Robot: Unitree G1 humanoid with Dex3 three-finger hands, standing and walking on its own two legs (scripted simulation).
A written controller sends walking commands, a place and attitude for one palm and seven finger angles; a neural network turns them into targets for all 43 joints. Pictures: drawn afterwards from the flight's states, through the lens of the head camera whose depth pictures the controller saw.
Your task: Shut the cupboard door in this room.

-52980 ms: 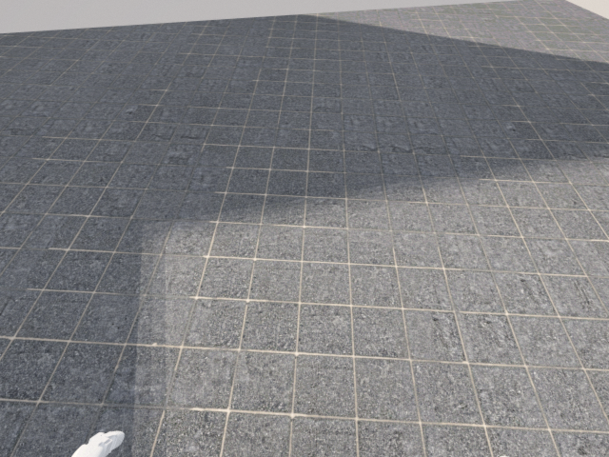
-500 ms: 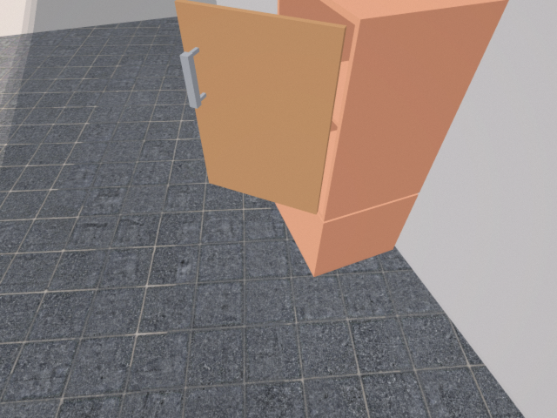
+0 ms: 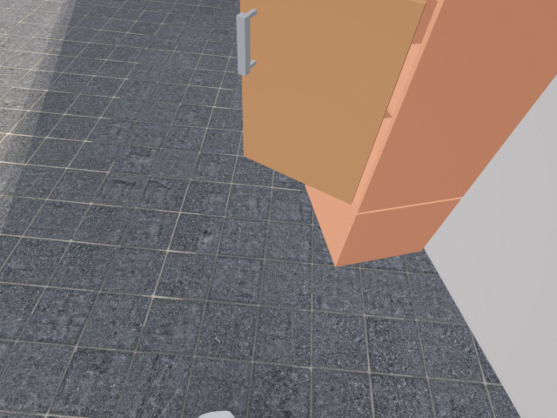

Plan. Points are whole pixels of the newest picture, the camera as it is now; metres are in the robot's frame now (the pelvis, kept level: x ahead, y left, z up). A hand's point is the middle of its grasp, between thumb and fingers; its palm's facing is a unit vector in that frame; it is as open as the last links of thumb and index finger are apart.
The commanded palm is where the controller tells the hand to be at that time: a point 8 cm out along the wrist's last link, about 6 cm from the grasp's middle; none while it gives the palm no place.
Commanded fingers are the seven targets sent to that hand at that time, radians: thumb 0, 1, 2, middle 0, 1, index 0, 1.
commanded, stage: walk to a spot facing it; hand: left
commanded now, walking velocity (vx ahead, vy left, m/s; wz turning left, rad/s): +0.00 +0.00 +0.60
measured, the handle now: (248, 42) +0.92 +0.10 +0.07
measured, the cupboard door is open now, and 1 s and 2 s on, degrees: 47 47 47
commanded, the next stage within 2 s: none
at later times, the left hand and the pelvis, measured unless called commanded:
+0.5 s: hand out of the picture +0.04 +0.18 -0.13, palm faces +0.26 -0.91 -0.34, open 7.4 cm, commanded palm none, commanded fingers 0.00 0.90 0.90 -0.20 -0.30 -0.20 -0.30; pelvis -0.01 -0.06 +0.01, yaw +16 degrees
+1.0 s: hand out of the picture -0.12 +0.13 -0.17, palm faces +0.61 -0.74 -0.27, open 7.4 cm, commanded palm none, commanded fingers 0.00 0.90 0.90 -0.20 -0.30 -0.20 -0.30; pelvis +0.00 -0.05 +0.00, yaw +37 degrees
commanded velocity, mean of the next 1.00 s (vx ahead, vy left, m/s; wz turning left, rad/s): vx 0.02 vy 0.00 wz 0.60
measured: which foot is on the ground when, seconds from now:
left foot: down 0.00-0.46, up 0.48-0.90, down 0.92-1.00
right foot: down 0.00-0.00, up 0.02-0.44, down 0.46-0.92, up 0.94-1.00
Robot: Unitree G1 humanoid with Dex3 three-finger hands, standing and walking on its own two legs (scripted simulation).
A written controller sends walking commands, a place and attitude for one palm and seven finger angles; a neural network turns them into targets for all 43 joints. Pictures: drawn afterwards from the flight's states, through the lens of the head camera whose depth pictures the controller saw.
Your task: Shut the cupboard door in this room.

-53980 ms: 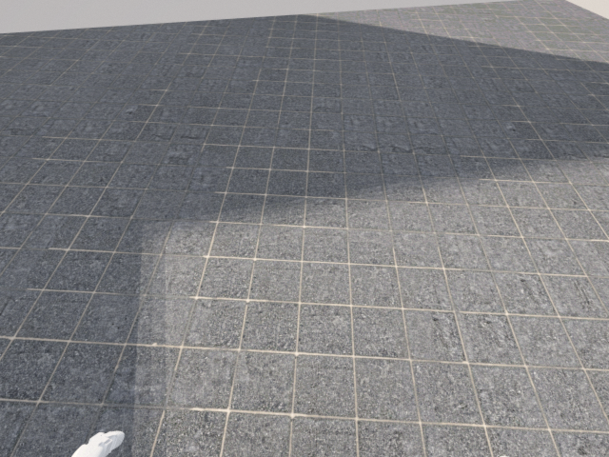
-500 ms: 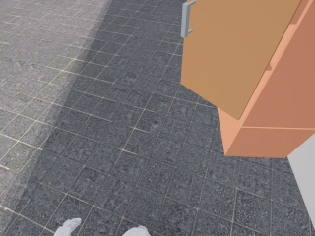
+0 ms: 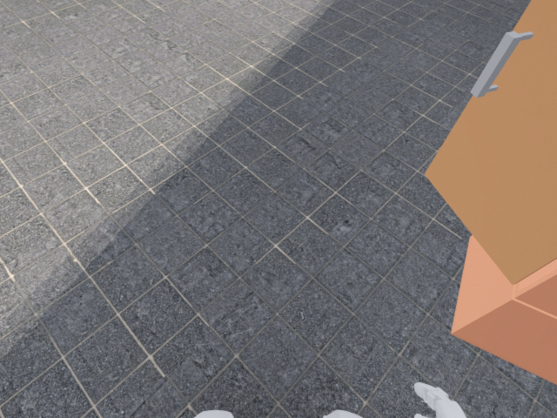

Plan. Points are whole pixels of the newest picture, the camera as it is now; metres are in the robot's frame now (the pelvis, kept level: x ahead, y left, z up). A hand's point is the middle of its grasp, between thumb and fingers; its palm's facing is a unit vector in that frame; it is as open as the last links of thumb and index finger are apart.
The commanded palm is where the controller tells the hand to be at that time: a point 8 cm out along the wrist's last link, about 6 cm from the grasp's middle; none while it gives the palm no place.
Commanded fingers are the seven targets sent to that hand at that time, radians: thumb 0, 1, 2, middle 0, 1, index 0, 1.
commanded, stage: walk to a spot facing it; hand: left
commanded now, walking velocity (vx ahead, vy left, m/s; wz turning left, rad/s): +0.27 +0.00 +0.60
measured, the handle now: (501, 65) +0.83 -0.42 +0.06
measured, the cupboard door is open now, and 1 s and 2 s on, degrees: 47 47 47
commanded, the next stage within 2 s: turn to face it in 1.08 s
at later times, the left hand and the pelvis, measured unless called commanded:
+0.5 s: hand out of the picture +0.09 +0.16 -0.13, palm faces +0.30 -0.92 -0.25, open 7.4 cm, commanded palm none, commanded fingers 0.00 0.90 0.90 -0.20 -0.30 -0.20 -0.30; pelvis +0.10 -0.03 +0.02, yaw +19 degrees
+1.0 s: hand (94, 343) +0.22 +0.32 -0.14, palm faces +0.56 -0.80 -0.21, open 7.4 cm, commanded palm none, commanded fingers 0.00 0.90 0.90 -0.20 -0.30 -0.20 -0.30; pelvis +0.25 +0.10 +0.02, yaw +34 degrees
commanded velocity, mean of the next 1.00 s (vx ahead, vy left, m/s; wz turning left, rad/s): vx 0.31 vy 0.00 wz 0.53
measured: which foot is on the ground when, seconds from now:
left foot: down 0.00-0.26, up 0.28-0.70, down 0.72-1.00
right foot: up 0.00-0.24, down 0.26-0.74, up 0.76-1.00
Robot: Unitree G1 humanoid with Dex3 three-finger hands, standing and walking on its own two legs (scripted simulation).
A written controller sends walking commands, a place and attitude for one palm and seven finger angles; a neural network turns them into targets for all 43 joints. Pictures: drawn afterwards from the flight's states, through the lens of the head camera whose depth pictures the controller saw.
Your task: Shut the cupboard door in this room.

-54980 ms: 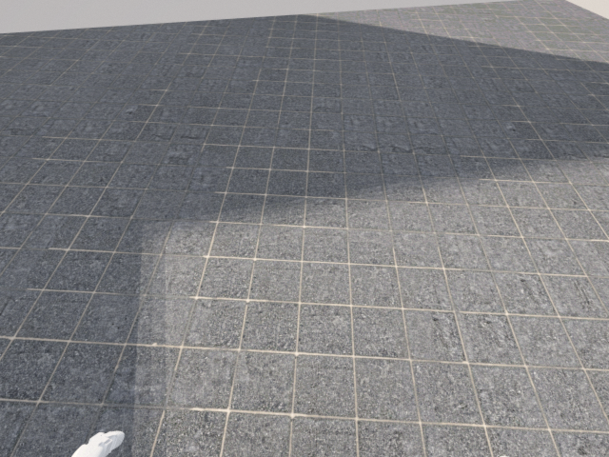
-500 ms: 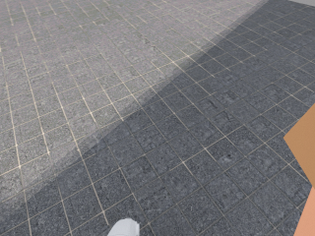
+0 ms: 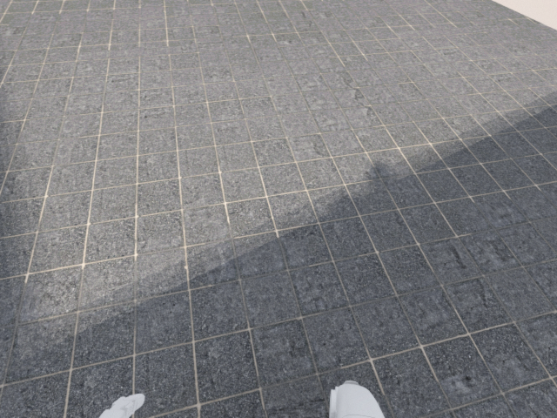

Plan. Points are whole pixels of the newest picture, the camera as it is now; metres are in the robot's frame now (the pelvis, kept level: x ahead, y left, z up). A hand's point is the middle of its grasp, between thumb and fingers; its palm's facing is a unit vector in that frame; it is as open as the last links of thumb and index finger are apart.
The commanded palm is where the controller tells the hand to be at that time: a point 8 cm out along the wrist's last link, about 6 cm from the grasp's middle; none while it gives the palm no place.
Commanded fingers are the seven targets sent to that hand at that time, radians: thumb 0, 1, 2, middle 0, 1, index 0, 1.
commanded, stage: walk to a spot facing it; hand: left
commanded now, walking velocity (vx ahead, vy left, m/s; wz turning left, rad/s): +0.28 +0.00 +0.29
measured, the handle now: out of the picture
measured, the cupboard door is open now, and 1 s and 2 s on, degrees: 47 47 47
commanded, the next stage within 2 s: turn to face it in 0.08 s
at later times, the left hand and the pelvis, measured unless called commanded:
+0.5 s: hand (212, 361) +0.23 +0.12 -0.16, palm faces +0.03 -0.97 -0.24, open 7.2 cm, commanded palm none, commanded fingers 0.00 0.90 0.90 -0.20 -0.30 -0.20 -0.30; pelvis +0.18 -0.07 +0.00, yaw +0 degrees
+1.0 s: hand (200, 292) +0.35 +0.17 -0.16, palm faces -0.23 -0.95 -0.22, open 7.4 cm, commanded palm none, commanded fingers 0.00 0.90 0.90 -0.20 -0.30 -0.20 -0.30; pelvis +0.21 -0.02 +0.00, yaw -18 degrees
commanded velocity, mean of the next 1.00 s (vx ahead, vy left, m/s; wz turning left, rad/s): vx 0.03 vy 0.00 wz -0.44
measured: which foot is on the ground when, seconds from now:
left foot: down 0.00-0.28, up 0.30-0.72, down 0.74-1.00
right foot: up 0.00-0.24, down 0.26-0.74, up 0.76-1.00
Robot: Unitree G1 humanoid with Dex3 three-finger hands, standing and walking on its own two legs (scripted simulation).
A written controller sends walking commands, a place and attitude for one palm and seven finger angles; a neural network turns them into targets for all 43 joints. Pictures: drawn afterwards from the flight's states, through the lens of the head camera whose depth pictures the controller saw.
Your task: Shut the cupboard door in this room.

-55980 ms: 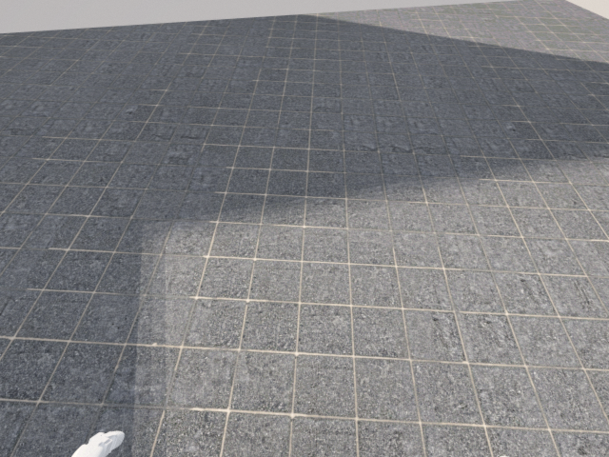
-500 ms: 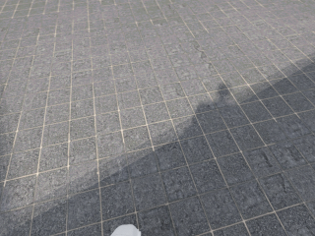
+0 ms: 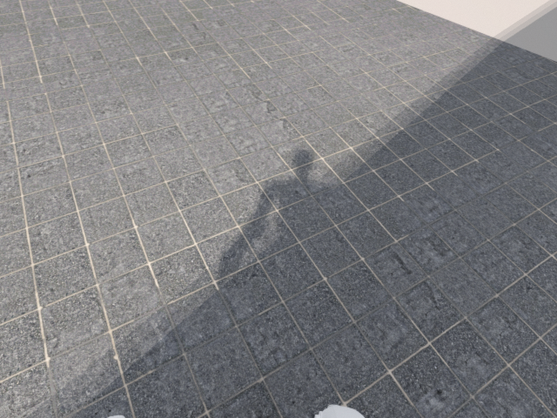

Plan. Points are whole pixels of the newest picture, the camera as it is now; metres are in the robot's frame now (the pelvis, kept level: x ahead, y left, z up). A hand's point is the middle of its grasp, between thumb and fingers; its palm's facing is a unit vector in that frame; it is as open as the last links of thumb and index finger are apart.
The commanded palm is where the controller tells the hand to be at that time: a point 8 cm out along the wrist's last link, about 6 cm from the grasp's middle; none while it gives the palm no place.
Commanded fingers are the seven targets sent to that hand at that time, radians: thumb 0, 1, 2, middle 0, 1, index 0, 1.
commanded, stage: turn to face it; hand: left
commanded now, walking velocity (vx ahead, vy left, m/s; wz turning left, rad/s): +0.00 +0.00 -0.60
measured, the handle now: out of the picture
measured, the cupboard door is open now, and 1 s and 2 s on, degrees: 47 47 47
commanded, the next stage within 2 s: none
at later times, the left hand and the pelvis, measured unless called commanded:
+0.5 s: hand (200, 404) +0.16 +0.13 -0.16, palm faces -0.28 -0.93 -0.23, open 7.4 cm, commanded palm none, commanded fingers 0.00 0.90 0.90 -0.20 -0.30 -0.20 -0.30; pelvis +0.02 -0.03 -0.01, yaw -17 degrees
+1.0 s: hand (242, 353) +0.25 +0.08 -0.17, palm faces -0.56 -0.78 -0.28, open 7.4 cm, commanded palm none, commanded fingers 0.00 0.90 0.90 -0.20 -0.30 -0.20 -0.30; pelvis +0.03 -0.03 -0.02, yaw -36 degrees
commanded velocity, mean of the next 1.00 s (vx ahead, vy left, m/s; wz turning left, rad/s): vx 0.00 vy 0.00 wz -0.60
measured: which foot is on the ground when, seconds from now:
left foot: down 0.00-0.18, up 0.20-0.56, down 0.58-0.96, up 0.98-1.00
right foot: up 0.00-0.16, down 0.18-0.58, up 0.60-0.94, down 0.96-1.00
